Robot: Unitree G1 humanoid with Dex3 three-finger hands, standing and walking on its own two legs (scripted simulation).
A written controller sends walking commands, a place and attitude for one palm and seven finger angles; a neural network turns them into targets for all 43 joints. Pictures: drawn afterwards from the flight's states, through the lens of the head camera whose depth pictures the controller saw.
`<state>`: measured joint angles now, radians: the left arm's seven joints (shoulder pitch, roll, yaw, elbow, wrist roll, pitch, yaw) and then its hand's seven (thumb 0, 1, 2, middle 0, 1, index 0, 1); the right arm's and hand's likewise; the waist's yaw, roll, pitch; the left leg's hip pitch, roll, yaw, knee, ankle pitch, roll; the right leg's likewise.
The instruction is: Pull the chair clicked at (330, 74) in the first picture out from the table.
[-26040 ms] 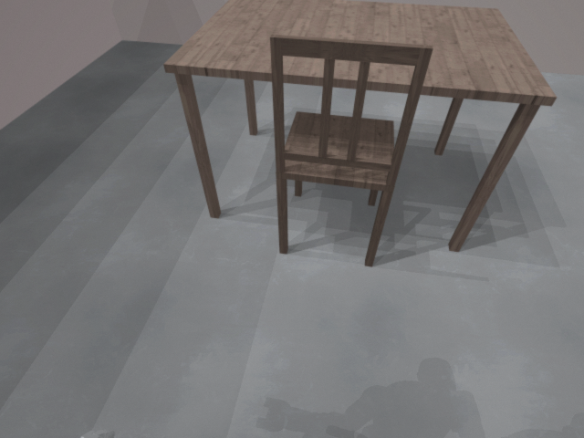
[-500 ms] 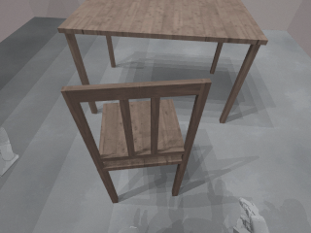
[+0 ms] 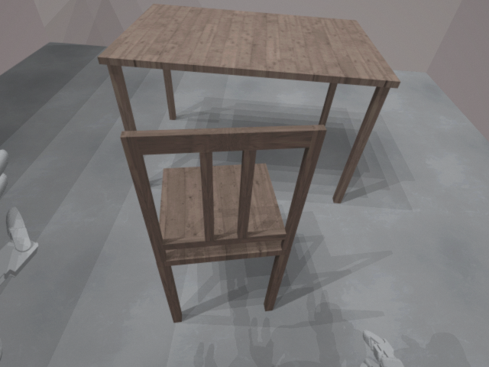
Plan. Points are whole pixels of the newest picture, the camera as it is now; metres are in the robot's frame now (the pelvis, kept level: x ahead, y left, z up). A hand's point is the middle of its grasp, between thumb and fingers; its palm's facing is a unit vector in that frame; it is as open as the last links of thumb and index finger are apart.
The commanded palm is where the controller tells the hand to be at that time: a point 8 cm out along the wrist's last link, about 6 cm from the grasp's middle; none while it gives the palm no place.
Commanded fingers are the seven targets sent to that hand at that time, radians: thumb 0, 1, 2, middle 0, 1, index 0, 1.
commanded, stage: stop stepping back and stand still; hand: left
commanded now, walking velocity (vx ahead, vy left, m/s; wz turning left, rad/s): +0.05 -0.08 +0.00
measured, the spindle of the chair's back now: (207, 200) +0.50 +0.11 -0.06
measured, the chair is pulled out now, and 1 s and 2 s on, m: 0.54 0.54 0.54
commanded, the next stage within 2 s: let the arm hang, fingers relaxed in 0.38 s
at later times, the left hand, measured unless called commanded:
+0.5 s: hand (41, 260) +0.20 +0.26 +0.16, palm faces +0.34 -0.78 -0.52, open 7.4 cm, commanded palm none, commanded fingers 0.00 0.90 0.90 -0.20 -0.30 -0.20 -0.30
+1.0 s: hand out of the picture -0.08 +0.19 -0.16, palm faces +0.00 -0.97 -0.24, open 7.1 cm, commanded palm none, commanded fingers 0.00 0.90 0.90 -0.20 -0.30 -0.20 -0.30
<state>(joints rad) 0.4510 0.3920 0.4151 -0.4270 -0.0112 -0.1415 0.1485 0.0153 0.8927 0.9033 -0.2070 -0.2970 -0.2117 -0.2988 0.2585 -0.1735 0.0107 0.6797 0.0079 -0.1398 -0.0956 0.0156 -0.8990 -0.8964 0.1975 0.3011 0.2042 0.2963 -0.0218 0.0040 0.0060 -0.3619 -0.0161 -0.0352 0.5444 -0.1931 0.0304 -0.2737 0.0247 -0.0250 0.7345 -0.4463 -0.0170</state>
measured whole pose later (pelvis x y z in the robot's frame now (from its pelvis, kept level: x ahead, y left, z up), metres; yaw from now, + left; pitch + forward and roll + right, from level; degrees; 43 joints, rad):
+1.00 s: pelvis +0.00 -0.01 +0.01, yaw +0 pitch +0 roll +0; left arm 0.44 0.22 -0.02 1.06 0.01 0.03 0.02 0.00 0.96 0.90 -0.20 -0.29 -0.20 -0.30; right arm 0.35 -0.17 0.01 1.03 -0.01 0.02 -0.02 0.01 -0.90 -0.90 0.20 0.30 0.20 0.30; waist 0.01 0.01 0.07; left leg -0.29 -0.03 -0.07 0.46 -0.17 0.01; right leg -0.19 0.01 -0.06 0.45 -0.26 -0.03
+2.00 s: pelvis +0.02 -0.03 +0.01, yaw -1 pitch -1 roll +0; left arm 0.32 0.13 -0.03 1.05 0.00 0.00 0.03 0.00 0.91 0.90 -0.20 -0.29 -0.20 -0.30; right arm 0.31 -0.14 0.02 1.08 -0.01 0.00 -0.05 0.00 -0.90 -0.90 0.19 0.30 0.20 0.30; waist -0.01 0.02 0.07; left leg -0.22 0.00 -0.07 0.44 -0.19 -0.02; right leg -0.12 0.05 -0.05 0.42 -0.28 -0.06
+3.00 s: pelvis +0.02 -0.02 +0.01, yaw -1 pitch -1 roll +0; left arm 0.33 0.13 -0.02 1.06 0.00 0.00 0.03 0.00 0.91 0.90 -0.20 -0.29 -0.20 -0.30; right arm 0.32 -0.13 0.02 1.08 -0.01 0.00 -0.05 0.01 -0.91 -0.90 0.19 0.30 0.20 0.30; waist -0.01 0.01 0.05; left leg -0.22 -0.02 -0.06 0.43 -0.19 0.00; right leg -0.13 0.02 -0.04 0.42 -0.28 -0.04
